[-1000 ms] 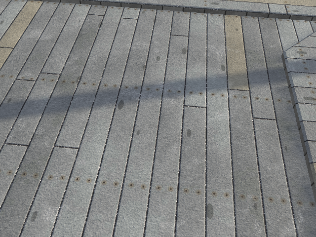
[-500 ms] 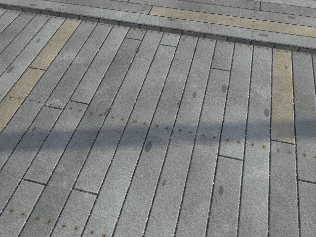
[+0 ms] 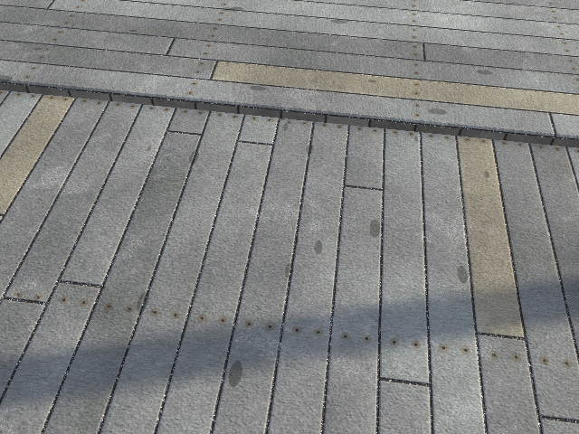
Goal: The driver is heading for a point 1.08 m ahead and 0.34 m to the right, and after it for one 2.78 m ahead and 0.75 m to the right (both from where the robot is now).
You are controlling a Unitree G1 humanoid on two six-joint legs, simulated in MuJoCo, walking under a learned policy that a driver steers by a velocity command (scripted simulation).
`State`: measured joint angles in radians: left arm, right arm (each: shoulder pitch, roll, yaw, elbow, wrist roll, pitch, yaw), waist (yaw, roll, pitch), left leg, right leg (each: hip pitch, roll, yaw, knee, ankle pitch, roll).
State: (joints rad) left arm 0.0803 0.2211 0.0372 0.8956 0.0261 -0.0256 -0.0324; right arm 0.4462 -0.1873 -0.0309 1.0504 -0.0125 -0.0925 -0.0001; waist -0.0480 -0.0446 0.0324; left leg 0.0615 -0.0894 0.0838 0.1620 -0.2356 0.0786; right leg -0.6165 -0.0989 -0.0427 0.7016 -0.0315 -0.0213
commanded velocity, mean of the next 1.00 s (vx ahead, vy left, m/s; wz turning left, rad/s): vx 0.50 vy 0.00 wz -0.24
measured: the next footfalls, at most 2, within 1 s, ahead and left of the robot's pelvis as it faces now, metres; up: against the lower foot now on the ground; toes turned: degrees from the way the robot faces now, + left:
right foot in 0.14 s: +0.25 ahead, -0.11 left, +0.00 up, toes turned -4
left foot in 0.68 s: +0.55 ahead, +0.07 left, +0.00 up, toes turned -5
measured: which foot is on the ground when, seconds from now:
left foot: down 0.00-0.16, up 0.18-0.66, down 0.68-1.00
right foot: up 0.00-0.12, down 0.14-0.70, up 0.72-1.00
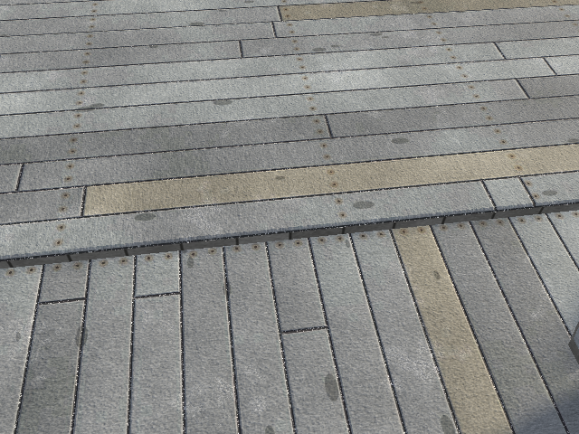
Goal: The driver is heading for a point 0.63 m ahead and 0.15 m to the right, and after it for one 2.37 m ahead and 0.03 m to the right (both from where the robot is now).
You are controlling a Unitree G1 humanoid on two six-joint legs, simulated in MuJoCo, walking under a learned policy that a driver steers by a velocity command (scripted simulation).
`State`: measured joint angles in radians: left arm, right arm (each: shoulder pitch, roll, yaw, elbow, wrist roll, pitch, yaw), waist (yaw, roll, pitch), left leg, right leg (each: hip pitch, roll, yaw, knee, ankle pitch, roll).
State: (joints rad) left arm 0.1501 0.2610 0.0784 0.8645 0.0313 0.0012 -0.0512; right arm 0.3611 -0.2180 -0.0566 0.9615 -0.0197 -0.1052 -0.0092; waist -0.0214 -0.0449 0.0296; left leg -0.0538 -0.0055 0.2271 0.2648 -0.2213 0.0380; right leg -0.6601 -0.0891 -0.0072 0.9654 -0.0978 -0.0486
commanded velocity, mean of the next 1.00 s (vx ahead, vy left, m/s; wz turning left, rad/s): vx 0.50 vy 0.00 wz -0.29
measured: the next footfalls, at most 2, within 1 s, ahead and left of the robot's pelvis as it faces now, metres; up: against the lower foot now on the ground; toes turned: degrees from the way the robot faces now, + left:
right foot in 0.22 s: +0.26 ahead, -0.12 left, +0.00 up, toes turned -13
left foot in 0.78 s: +0.61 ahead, -0.06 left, +0.00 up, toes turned -17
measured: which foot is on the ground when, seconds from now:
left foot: down 0.00-0.20, up 0.22-0.76, down 0.78-1.00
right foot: up 0.00-0.20, down 0.22-0.80, up 0.82-1.00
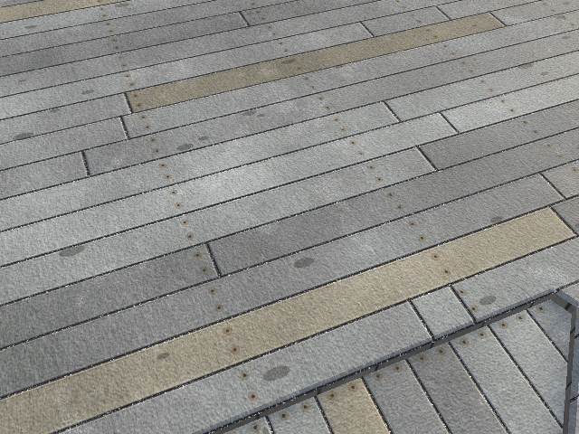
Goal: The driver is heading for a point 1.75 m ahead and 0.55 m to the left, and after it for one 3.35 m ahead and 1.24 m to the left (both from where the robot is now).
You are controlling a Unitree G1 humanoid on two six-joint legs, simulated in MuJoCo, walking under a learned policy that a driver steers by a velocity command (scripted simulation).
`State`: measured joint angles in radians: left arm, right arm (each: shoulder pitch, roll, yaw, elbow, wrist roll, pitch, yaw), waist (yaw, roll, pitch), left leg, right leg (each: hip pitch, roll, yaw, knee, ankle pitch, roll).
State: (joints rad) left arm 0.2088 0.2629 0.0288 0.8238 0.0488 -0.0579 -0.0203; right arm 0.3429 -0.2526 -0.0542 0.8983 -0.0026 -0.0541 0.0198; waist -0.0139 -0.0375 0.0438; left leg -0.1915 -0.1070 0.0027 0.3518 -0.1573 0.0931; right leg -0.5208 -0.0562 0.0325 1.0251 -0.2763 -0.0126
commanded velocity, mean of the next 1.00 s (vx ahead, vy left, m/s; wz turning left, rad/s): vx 0.50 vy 0.00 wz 0.46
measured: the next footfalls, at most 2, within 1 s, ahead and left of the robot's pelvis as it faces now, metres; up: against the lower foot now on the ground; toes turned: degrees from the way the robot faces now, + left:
right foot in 0.28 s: +0.33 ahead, -0.12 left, +0.00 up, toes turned +11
left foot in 0.78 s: +0.51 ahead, +0.22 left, +0.04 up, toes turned +34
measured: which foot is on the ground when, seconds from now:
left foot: down 0.00-0.30, up 0.32-0.76, down 0.78-1.00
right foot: up 0.00-0.26, down 0.28-0.84, up 0.86-1.00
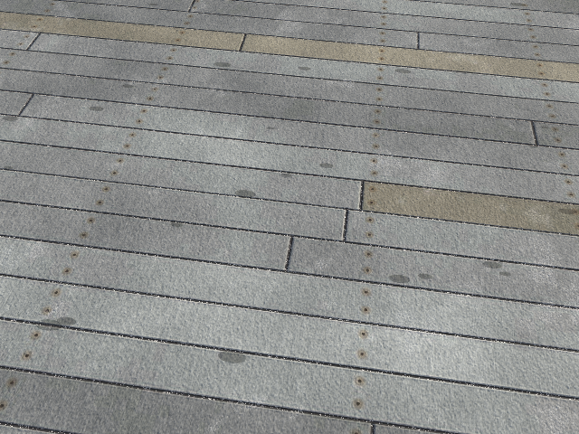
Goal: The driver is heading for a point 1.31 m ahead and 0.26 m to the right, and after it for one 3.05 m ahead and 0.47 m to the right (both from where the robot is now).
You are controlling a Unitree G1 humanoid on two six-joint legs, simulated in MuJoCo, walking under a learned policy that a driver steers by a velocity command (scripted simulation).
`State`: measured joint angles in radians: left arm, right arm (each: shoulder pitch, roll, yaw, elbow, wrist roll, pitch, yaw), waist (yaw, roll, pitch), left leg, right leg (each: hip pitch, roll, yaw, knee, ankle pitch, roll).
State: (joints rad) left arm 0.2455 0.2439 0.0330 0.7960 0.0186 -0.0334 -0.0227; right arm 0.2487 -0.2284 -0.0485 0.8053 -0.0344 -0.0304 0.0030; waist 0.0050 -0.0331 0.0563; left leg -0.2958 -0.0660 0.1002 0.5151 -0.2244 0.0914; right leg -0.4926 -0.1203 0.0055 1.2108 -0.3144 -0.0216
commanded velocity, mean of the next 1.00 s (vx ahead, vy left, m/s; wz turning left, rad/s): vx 0.50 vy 0.00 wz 0.04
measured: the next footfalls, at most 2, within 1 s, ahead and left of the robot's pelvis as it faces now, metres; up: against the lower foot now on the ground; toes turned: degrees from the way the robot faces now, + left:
right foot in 0.30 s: +0.32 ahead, -0.14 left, +0.00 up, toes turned -5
left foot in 0.82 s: +0.64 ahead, +0.05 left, +0.00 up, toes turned +4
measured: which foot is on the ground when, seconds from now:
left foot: down 0.00-0.32, up 0.34-0.80, down 0.82-1.00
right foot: up 0.00-0.28, down 0.30-0.82, up 0.84-1.00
